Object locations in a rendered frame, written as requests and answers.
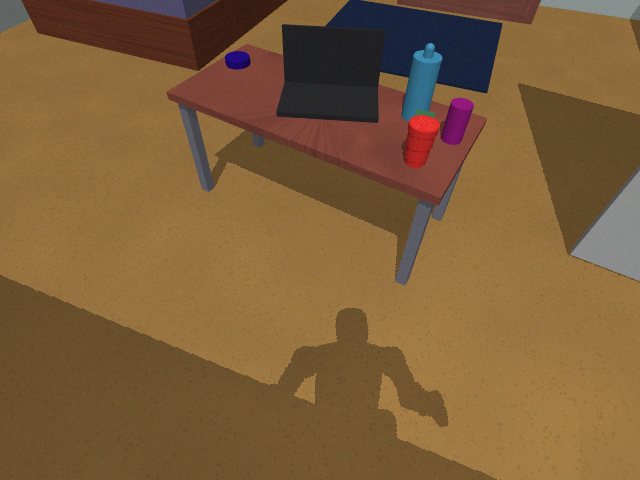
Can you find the coffee table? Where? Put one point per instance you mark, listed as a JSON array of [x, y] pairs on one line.
[[248, 98]]

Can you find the bed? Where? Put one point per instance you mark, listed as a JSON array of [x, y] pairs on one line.
[[184, 33]]

